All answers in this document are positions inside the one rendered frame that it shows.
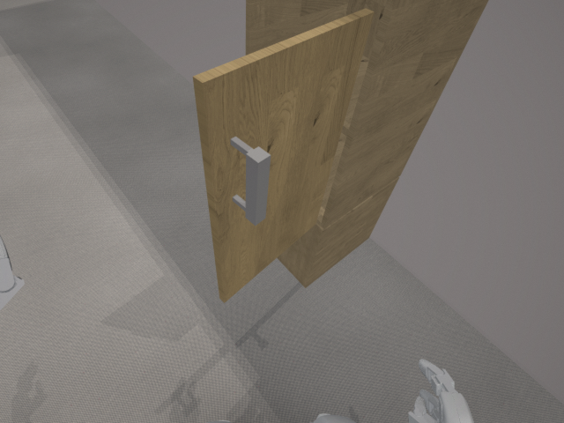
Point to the cupboard door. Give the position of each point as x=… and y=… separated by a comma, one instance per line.
x=291, y=100

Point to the handle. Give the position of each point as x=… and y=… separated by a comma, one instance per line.
x=257, y=181

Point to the robot right hand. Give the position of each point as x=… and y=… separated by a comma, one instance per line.
x=451, y=407

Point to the robot left hand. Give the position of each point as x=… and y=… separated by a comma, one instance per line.
x=9, y=284

